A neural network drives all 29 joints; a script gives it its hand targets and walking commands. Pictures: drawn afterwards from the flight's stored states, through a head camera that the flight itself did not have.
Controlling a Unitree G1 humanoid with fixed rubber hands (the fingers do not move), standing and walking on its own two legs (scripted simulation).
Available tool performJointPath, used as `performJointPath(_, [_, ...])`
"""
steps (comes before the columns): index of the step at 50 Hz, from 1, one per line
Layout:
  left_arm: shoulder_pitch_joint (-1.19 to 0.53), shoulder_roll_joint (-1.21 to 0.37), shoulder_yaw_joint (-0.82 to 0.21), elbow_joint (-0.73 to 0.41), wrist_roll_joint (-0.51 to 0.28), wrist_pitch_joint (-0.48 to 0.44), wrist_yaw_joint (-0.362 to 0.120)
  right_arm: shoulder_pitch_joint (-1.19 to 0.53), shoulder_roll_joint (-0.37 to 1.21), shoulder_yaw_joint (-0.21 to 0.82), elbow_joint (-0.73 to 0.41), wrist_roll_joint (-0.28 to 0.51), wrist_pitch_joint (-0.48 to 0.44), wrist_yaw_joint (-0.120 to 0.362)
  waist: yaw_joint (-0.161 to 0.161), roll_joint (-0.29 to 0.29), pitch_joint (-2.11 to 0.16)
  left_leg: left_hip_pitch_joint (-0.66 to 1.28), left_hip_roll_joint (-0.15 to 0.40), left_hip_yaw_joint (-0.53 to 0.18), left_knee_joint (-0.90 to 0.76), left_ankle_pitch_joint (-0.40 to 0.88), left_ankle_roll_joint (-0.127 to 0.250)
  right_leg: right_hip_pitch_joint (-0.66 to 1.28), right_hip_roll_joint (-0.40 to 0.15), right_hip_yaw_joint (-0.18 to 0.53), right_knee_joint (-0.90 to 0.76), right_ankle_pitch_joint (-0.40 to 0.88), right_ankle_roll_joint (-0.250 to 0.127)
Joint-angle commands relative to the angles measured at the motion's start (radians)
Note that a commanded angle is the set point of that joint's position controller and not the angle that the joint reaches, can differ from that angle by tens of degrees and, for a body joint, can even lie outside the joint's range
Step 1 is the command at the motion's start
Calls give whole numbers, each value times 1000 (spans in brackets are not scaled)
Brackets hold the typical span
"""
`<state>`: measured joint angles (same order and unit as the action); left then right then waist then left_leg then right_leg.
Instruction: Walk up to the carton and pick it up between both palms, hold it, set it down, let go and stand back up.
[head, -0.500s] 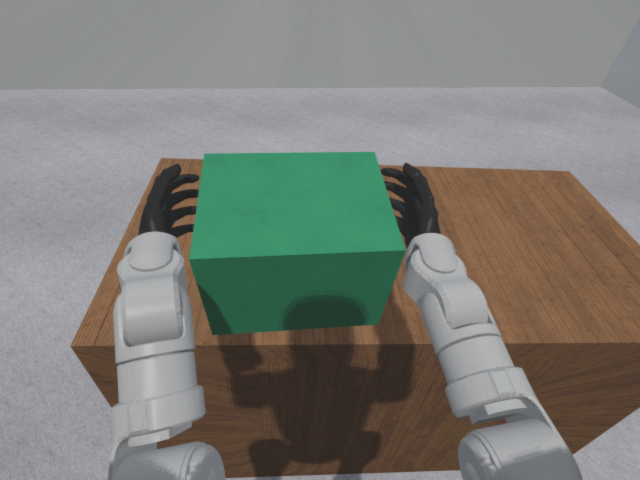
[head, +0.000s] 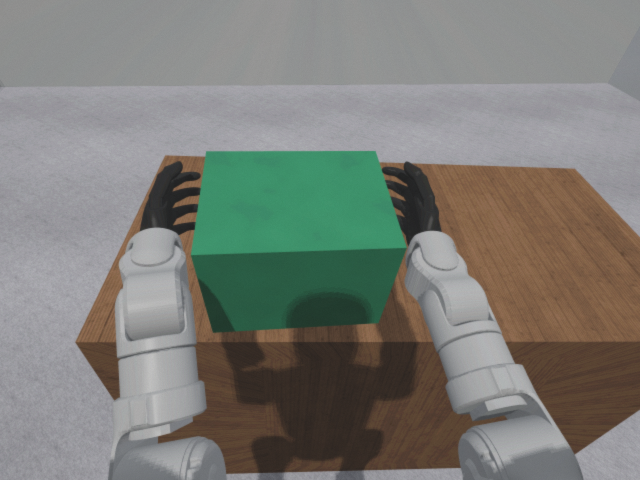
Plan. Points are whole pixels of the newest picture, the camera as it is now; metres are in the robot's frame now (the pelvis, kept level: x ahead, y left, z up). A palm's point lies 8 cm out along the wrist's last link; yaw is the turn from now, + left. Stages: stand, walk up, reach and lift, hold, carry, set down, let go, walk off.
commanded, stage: hold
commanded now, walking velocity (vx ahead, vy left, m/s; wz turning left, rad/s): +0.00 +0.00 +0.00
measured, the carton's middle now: (295, 240) +0.37 +0.01 +0.14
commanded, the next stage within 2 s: none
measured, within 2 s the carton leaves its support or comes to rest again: neither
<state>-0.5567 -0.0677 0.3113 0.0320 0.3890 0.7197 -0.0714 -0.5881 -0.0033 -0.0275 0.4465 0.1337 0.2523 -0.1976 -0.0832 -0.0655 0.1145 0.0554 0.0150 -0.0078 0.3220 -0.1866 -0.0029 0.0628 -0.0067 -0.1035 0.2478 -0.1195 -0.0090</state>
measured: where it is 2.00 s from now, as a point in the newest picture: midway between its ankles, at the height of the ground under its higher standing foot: outside the picture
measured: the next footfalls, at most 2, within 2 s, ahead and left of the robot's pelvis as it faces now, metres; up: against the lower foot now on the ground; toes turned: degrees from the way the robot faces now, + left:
none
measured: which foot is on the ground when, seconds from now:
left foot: down 0.00-1.00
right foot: down 0.00-1.00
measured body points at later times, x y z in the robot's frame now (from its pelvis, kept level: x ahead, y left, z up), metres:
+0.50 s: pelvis +0.00 +0.00 +0.00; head -0.03 +0.03 +0.45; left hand +0.37 +0.16 +0.18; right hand +0.37 -0.14 +0.17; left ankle +0.01 +0.12 -0.75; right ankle +0.03 -0.11 -0.75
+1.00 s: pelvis +0.00 +0.00 +0.00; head -0.03 +0.03 +0.45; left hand +0.37 +0.16 +0.18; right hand +0.37 -0.15 +0.17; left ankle +0.01 +0.12 -0.75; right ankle +0.03 -0.11 -0.75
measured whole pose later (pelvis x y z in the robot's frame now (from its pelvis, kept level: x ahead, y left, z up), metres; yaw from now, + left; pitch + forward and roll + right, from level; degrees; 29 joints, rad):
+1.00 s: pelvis +0.00 +0.00 +0.00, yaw +0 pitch -11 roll -1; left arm -0.56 -0.07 0.31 0.05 0.39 0.70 -0.07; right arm -0.59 0.00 -0.03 0.46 0.13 0.23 -0.20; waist -0.09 -0.07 0.12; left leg 0.06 0.01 -0.01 0.32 -0.18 0.00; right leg 0.07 -0.01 -0.11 0.24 -0.12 -0.01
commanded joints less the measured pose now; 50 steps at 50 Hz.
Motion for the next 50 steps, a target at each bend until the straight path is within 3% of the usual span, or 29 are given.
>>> performJointPath(1, [-591,-455,-458,-60,-173,-58,-136,-708,494,359,-249,51,-67,112,-11,84,-349,-53,-45,56,-50,209,-27,163,41,-6,-1,105,32])
performJointPath(4, [-584,-465,-493,-118,-189,-71,-127,-697,509,384,-286,63,-79,110,-19,85,-429,-25,-49,52,-25,283,-34,184,43,-5,17,193,34])
performJointPath(6, [-561,-450,-482,-84,-181,-69,-124,-681,488,393,-270,66,-73,105,-14,75,-395,-10,-43,44,-14,318,-38,187,49,-11,15,208,35])
performJointPath(12, [-564,-434,-426,-37,-153,-57,-145,-669,494,347,-219,34,-64,107,-10,55,-286,-76,-48,63,-74,146,-12,158,34,-10,-4,80,39])
performJointPath(15, [-584,-447,-457,-66,-164,-59,-143,-688,487,343,-235,37,-78,112,-14,91,-341,-58,-48,63,-66,177,-23,163,34,-11,2,98,32])
performJointPath(19, [-570,-454,-494,-78,-188,-70,-132,-707,492,396,-299,63,-87,98,-20,81,-394,-9,-50,47,-10,318,-32,185,45,-9,15,222,43])
performJointPath(22, [-562,-452,-477,-94,-173,-67,-132,-655,480,376,-247,60,-72,101,-23,86,-356,-16,-44,46,-30,274,-37,163,42,-12,6,166,35])
performJointPath(26, [-524,-443,-468,-98,-167,-58,-139,-641,477,395,-276,67,-71,98,-14,68,-361,-14,-48,50,-27,313,-36,192,47,-13,12,212,38])
performJointPath(28, [-535,-452,-478,-98,-172,-56,-140,-653,474,391,-284,72,-69,99,-21,87,-351,-17,-45,46,-28,304,-36,169,44,-12,10,188,34])
performJointPath(31, [-567,-437,-456,-75,-160,-50,-138,-690,476,378,-264,62,-67,105,-5,74,-326,-48,-45,55,-52,222,-25,157,41,-8,-1,113,31])
performJointPath(37, [-580,-464,-451,-20,-157,-51,-128,-699,456,302,-207,23,-85,129,-18,104,-309,-51,-32,55,-72,151,-28,113,42,-20,-15,14,16])
performJointPath(44, [-570,-446,-459,-76,-176,-72,-123,-705,485,371,-262,52,-97,113,-10,63,-424,0,-42,51,-19,311,-26,188,43,-11,14,203,40])
performJointPath(47, [-549,-429,-425,-26,-146,-61,-141,-671,478,347,-215,35,-83,108,-10,56,-329,-52,-49,58,-53,202,-13,177,28,-3,-1,143,45])
performJointPath(50, [-535,-436,-454,-80,-163,-63,-140,-682,486,397,-285,64,-92,98,-6,56,-392,-26,-49,53,-26,313,-21,228,39,-7,20,256,46])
